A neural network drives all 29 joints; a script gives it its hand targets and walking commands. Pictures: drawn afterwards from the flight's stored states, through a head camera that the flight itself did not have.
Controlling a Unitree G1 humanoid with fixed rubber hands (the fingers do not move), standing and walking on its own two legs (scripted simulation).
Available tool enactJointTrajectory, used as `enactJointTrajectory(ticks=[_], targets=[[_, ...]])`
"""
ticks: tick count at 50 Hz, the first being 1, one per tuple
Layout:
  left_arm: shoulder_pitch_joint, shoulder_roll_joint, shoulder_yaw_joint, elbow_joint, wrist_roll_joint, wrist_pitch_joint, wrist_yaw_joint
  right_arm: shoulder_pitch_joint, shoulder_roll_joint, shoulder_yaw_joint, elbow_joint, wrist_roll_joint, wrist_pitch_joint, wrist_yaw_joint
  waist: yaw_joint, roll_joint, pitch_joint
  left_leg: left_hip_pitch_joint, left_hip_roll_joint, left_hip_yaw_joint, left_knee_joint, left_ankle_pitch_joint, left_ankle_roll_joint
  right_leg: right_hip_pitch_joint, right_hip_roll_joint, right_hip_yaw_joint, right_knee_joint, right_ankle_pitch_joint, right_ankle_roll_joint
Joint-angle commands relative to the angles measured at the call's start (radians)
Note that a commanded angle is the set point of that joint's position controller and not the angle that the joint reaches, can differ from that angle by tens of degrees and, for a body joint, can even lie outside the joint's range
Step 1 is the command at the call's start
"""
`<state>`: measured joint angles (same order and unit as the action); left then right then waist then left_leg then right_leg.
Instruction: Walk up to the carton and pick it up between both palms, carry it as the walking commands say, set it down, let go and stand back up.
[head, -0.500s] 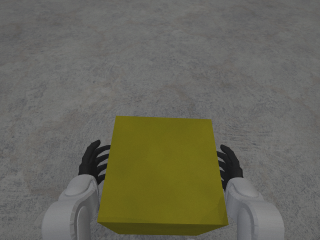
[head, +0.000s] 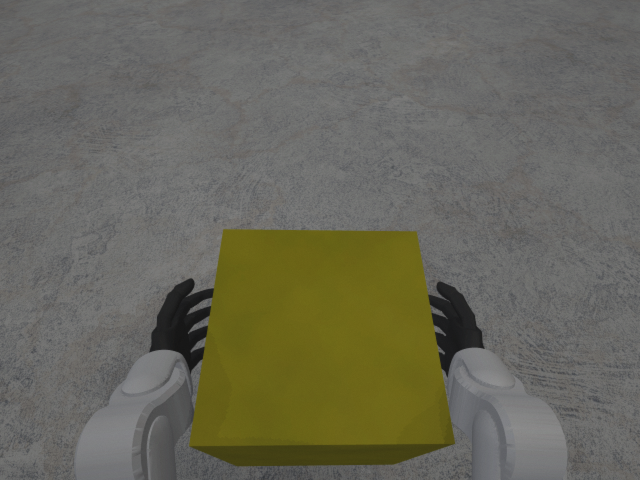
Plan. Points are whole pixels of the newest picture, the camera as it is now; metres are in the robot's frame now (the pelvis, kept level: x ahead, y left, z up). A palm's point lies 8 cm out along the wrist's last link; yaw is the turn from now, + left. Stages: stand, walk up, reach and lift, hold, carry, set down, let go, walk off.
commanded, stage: carry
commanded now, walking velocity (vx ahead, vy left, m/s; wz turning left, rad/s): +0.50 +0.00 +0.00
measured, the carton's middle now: (318, 360) +0.26 +0.00 +0.03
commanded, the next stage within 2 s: none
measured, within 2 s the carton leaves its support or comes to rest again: neither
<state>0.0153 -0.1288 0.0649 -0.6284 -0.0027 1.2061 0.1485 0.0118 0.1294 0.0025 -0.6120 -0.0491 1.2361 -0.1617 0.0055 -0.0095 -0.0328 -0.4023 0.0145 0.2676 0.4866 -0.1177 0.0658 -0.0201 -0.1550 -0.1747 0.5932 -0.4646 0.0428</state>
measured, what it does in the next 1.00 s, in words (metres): walks ahead: right foot, then left foot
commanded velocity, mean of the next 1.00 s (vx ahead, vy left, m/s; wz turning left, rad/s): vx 0.50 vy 0.00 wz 0.00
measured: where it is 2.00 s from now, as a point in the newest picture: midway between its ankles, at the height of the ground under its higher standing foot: (314, 217)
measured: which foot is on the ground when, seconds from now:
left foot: down 0.00-0.36, up 0.38-0.70, down 0.72-1.00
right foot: down 0.00-0.00, up 0.02-0.30, down 0.32-0.74, up 0.76-1.00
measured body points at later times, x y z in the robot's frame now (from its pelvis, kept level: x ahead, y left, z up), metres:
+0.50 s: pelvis +0.32 -0.03 +0.02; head +0.35 -0.04 +0.47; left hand +0.57 +0.14 +0.09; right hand +0.58 -0.16 +0.08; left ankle +0.22 +0.08 -0.63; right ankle +0.31 -0.11 -0.72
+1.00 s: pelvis +0.65 +0.01 +0.01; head +0.68 +0.01 +0.46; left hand +0.92 +0.14 +0.09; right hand +0.89 -0.16 +0.09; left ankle +0.56 +0.11 -0.72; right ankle +0.71 -0.11 -0.71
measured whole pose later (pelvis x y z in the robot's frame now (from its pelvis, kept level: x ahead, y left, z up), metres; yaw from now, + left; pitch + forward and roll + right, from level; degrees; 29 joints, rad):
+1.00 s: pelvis +0.65 +0.01 +0.01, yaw -2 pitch +5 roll +0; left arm -0.01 -0.13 0.05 -0.58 0.01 1.20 0.15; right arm 0.03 0.13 -0.02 -0.58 -0.04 1.21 -0.15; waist -0.03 0.01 -0.03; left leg -0.11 0.07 0.23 0.39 -0.35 -0.01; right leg -0.46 -0.05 -0.14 0.60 -0.30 0.00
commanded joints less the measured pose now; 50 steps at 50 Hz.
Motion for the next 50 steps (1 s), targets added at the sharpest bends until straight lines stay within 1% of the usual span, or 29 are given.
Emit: enactJointTrajectory(ticks=[1, 2, 4, 6, 8, 13, 16, 17, 18, 19, 20, 21, 22, 23, 24, 27, 31, 33, 34, 35, 36, 37, 38, 39, 41, 42, 44, 48, 50], targets=[[-0.405, -0.763, -0.672, -0.110, -0.284, 0.021, -0.167, -0.415, 0.809, 0.615, -0.121, 0.301, -0.024, 0.120, -0.038, 0.252, -0.404, 0.764, 0.426, -0.733, -0.215, 0.251, 0.224, -0.617, 0.143, 0.070, 0.615, -0.062, -0.012], [-0.431, -0.793, -0.681, -0.088, -0.288, 0.017, -0.169, -0.428, 0.837, 0.613, -0.122, 0.302, -0.028, 0.125, -0.036, 0.167, -0.399, 0.718, 0.426, -0.641, -0.179, 0.387, 0.223, -0.635, 0.085, 0.157, 0.684, -0.073, -0.030], [-0.476, -0.883, -0.699, -0.075, -0.306, -0.003, -0.182, -0.485, 0.913, 0.623, -0.126, 0.318, -0.051, 0.144, -0.028, 0.059, -0.359, 0.588, 0.381, -0.485, -0.186, 0.330, 0.170, -0.619, 0.017, 0.195, 0.580, 0.015, -0.037], [-0.492, -0.937, -0.704, -0.084, -0.308, -0.030, -0.181, -0.509, 0.959, 0.637, -0.139, 0.346, -0.072, 0.159, -0.026, 0.088, -0.333, 0.519, 0.336, -0.371, -0.219, 0.255, 0.119, -0.556, 0.036, 0.138, 0.376, 0.020, -0.031], [-0.467, -0.937, -0.692, -0.077, -0.285, -0.043, -0.167, -0.506, 0.945, 0.639, -0.148, 0.355, -0.081, 0.167, -0.024, 0.125, -0.312, 0.489, 0.314, -0.304, -0.229, 0.254, 0.113, -0.522, 0.064, 0.091, 0.233, 0.029, -0.033], [-0.426, -0.877, -0.687, -0.106, -0.265, -0.040, -0.142, -0.461, 0.875, 0.632, -0.157, 0.354, -0.077, 0.166, -0.024, 0.209, -0.274, 0.491, 0.255, -0.170, -0.191, 0.349, 0.063, -0.442, 0.139, -0.026, -0.039, 0.240, -0.052], [-0.416, -0.841, -0.678, -0.092, -0.261, -0.019, -0.134, -0.427, 0.826, 0.619, -0.134, 0.335, -0.055, 0.156, 0.003, 0.150, -0.317, 0.404, 0.190, -0.040, 0.057, 0.493, -0.016, -0.157, 0.190, -0.083, -0.222, 0.401, -0.071], [-0.392, -0.829, -0.669, -0.072, -0.256, -0.010, -0.130, -0.433, 0.799, 0.612, -0.137, 0.329, -0.046, 0.154, 0.021, 0.119, -0.371, 0.265, 0.154, -0.006, 0.216, 0.424, -0.055, 0.055, 0.144, -0.027, -0.212, 0.405, -0.090], [-0.359, -0.816, -0.662, -0.045, -0.240, -0.008, -0.126, -0.456, 0.772, 0.625, -0.165, 0.330, -0.035, 0.157, 0.050, -0.076, -0.435, 0.038, 0.074, -0.008, 0.504, 0.240, -0.094, 0.232, -0.081, 0.335, -0.254, 0.360, -0.209], [-0.367, -0.812, -0.659, -0.022, -0.244, -0.006, -0.129, -0.440, 0.772, 0.631, -0.156, 0.325, -0.025, 0.160, 0.039, -0.288, -0.443, -0.224, -0.049, -0.077, 0.739, -0.345, -0.103, 0.376, -0.267, 0.654, -0.345, 0.570, -0.340], [-0.410, -0.827, -0.675, -0.055, -0.271, -0.007, -0.134, -0.460, 0.807, 0.635, -0.138, 0.340, -0.027, 0.164, 0.026, -0.173, -0.440, -0.288, 0.015, -0.207, 0.864, -0.386, -0.075, 0.359, -0.310, 0.600, -0.304, 0.670, -0.350], [-0.449, -0.855, -0.675, -0.058, -0.270, -0.010, -0.138, -0.485, 0.846, 0.635, -0.118, 0.349, -0.030, 0.167, 0.023, -0.089, -0.426, -0.317, 0.054, -0.254, 0.869, -0.336, -0.060, 0.321, -0.293, 0.547, -0.284, 0.707, -0.323], [-0.475, -0.891, -0.682, -0.057, -0.277, -0.018, -0.146, -0.488, 0.882, 0.632, -0.100, 0.345, -0.038, 0.170, 0.018, -0.042, -0.391, -0.313, 0.093, -0.266, 0.772, -0.279, -0.057, 0.271, -0.262, 0.465, -0.296, 0.644, -0.269], [-0.488, -0.911, -0.682, -0.054, -0.287, -0.023, -0.157, -0.496, 0.907, 0.629, -0.085, 0.339, -0.048, 0.170, 0.015, -0.040, -0.342, -0.264, 0.104, -0.259, 0.656, -0.243, -0.066, 0.206, -0.215, 0.374, -0.334, 0.565, -0.215], [-0.499, -0.930, -0.696, -0.058, -0.298, -0.030, -0.165, -0.502, 0.922, 0.635, -0.101, 0.335, -0.057, 0.169, 0.017, -0.084, -0.318, -0.223, 0.102, -0.238, 0.551, -0.223, -0.070, 0.165, -0.192, 0.313, -0.360, 0.507, -0.204], [-0.492, -0.931, -0.718, -0.080, -0.326, -0.044, -0.177, -0.481, 0.929, 0.630, -0.116, 0.308, -0.082, 0.153, 0.018, -0.130, -0.282, -0.186, 0.070, -0.165, 0.319, -0.216, -0.079, 0.177, -0.156, 0.206, -0.355, 0.657, -0.205], [-0.418, -0.866, -0.714, -0.112, -0.323, -0.035, -0.174, -0.436, 0.875, 0.627, -0.144, 0.291, -0.075, 0.131, 0.026, -0.189, -0.265, -0.029, -0.012, -0.051, 0.052, -0.047, -0.070, 0.138, -0.099, 0.057, -0.294, 0.851, -0.139], [-0.399, -0.828, -0.702, -0.122, -0.316, -0.022, -0.168, -0.431, 0.850, 0.629, -0.155, 0.293, -0.061, 0.128, 0.012, -0.185, -0.279, 0.118, -0.038, -0.005, -0.034, 0.037, -0.053, 0.106, -0.087, 0.003, -0.208, 0.963, -0.108], [-0.401, -0.810, -0.697, -0.129, -0.312, -0.015, -0.165, -0.422, 0.845, 0.628, -0.153, 0.296, -0.053, 0.127, -0.003, -0.166, -0.310, 0.242, -0.049, 0.028, -0.090, 0.084, -0.042, 0.078, -0.068, -0.033, -0.118, 0.972, -0.086], [-0.409, -0.791, -0.693, -0.130, -0.300, -0.005, -0.162, -0.403, 0.842, 0.622, -0.135, 0.298, -0.044, 0.127, -0.019, -0.142, -0.363, 0.404, -0.029, 0.002, -0.065, 0.067, -0.022, 0.000, -0.052, -0.045, -0.001, 0.925, -0.068], [-0.427, -0.772, -0.692, -0.125, -0.290, 0.006, -0.161, -0.392, 0.826, 0.610, -0.121, 0.295, -0.035, 0.129, -0.046, -0.087, -0.394, 0.563, 0.067, -0.141, -0.079, 0.002, 0.012, -0.151, -0.019, -0.046, 0.180, 0.772, -0.042], [-0.428, -0.769, -0.694, -0.132, -0.290, 0.015, -0.164, -0.389, 0.795, 0.596, -0.105, 0.283, -0.030, 0.129, -0.056, 0.174, -0.426, 0.698, 0.328, -0.553, -0.146, 0.073, 0.139, -0.414, 0.093, -0.048, 0.452, 0.361, -0.007], [-0.422, -0.779, -0.689, -0.106, -0.291, 0.020, -0.170, -0.402, 0.807, 0.600, -0.099, 0.288, -0.029, 0.129, -0.041, 0.273, -0.412, 0.764, 0.427, -0.732, -0.208, 0.313, 0.233, -0.620, 0.160, 0.063, 0.622, -0.072, -0.010], [-0.440, -0.803, -0.694, -0.078, -0.292, 0.017, -0.172, -0.420, 0.833, 0.603, -0.105, 0.293, -0.031, 0.133, -0.037, 0.176, -0.406, 0.724, 0.424, -0.635, -0.163, 0.437, 0.233, -0.640, 0.095, 0.153, 0.693, -0.081, -0.027], [-0.473, -0.885, -0.705, -0.056, -0.303, 0.001, -0.184, -0.481, 0.902, 0.616, -0.113, 0.310, -0.051, 0.151, -0.028, 0.056, -0.351, 0.590, 0.376, -0.484, -0.181, 0.331, 0.171, -0.621, 0.025, 0.196, 0.556, 0.010, -0.034], [-0.486, -0.918, -0.704, -0.057, -0.305, -0.012, -0.185, -0.500, 0.930, 0.626, -0.118, 0.325, -0.060, 0.158, -0.025, 0.068, -0.326, 0.544, 0.347, -0.417, -0.202, 0.261, 0.131, -0.586, 0.022, 0.177, 0.425, 0.013, -0.033], [-0.489, -0.941, -0.699, -0.065, -0.291, -0.033, -0.174, -0.517, 0.947, 0.634, -0.137, 0.346, -0.074, 0.169, -0.024, 0.112, -0.301, 0.491, 0.319, -0.338, -0.224, 0.241, 0.120, -0.523, 0.063, 0.109, 0.265, 0.001, -0.027], [-0.446, -0.912, -0.689, -0.086, -0.269, -0.044, -0.151, -0.497, 0.904, 0.638, -0.164, 0.358, -0.082, 0.172, -0.023, 0.198, -0.285, 0.474, 0.263, -0.204, -0.200, 0.328, 0.079, -0.426, 0.133, -0.002, -0.009, 0.173, -0.036], [-0.427, -0.882, -0.685, -0.093, -0.263, -0.036, -0.142, -0.467, 0.872, 0.631, -0.153, 0.350, -0.073, 0.167, -0.015, 0.203, -0.290, 0.470, 0.241, -0.151, -0.124, 0.391, 0.042, -0.345, 0.168, -0.040, -0.108, 0.273, -0.048]])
